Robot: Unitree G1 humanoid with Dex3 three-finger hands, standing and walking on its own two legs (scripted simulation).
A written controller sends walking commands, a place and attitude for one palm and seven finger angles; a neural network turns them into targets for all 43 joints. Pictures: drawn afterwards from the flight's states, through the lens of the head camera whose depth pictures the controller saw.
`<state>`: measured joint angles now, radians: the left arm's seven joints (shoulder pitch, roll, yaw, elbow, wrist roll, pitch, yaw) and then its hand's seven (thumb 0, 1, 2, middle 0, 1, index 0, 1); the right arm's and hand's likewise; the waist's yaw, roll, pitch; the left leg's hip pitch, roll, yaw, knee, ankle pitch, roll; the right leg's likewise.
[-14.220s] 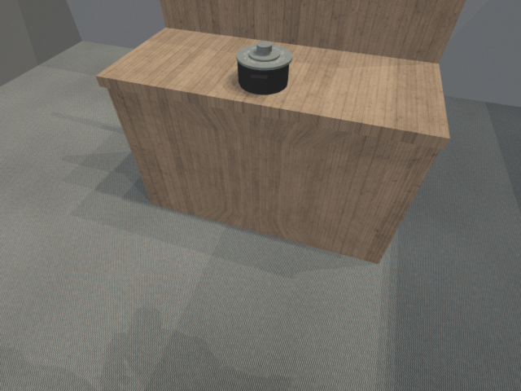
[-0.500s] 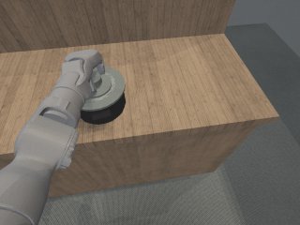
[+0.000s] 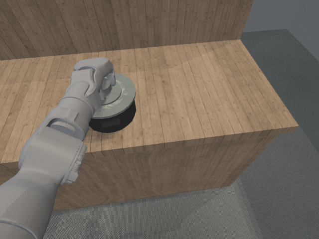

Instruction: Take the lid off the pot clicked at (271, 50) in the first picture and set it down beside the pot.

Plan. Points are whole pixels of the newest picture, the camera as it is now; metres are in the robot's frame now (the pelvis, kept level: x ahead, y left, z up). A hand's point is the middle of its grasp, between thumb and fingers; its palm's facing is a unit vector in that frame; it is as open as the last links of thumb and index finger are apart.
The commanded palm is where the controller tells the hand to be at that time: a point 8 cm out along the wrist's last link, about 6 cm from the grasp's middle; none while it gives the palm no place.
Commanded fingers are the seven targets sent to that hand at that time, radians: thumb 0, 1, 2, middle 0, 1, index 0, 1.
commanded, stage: close the fingers and squeeze the knob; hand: left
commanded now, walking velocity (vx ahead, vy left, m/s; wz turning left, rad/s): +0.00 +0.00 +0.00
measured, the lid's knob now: (102, 86) +0.52 +0.12 +0.08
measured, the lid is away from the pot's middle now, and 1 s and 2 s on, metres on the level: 0.00 0.00 0.01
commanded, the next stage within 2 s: lift the lid straight up in 0.40 s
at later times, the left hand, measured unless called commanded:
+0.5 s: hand (99, 89) +0.49 +0.12 +0.10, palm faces -0.38 -0.08 -0.92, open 8.0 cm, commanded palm +0.50 +0.12 +0.15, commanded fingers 0.00 0.58 1.05 -0.78 -1.15 -0.78 -1.08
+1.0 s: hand (98, 82) +0.49 +0.12 +0.12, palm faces -0.35 -0.09 -0.93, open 8.0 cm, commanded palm +0.50 +0.12 +0.19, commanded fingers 0.00 0.59 1.05 -0.79 -1.16 -0.79 -1.08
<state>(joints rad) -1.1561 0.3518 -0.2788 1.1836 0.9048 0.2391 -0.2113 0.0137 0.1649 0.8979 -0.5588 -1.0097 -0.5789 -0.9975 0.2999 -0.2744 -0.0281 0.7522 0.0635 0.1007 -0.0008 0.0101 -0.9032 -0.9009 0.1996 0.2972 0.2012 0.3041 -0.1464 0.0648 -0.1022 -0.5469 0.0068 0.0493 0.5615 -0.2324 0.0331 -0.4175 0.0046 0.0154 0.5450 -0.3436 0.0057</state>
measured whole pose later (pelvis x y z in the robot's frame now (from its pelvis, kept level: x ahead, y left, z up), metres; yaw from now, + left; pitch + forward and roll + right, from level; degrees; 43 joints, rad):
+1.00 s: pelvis +0.00 +0.00 +0.00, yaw +0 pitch +11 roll +0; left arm -1.14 0.36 -0.25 1.12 0.89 0.25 -0.24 0.01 0.19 0.87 -0.61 -1.06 -0.60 -0.97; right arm 0.30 -0.27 -0.02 0.75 0.06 0.05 -0.01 0.01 -0.90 -0.90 0.20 0.30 0.20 0.30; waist -0.14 0.07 -0.09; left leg -0.49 0.00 0.05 0.53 -0.22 0.03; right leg -0.36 0.00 0.01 0.51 -0.34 0.00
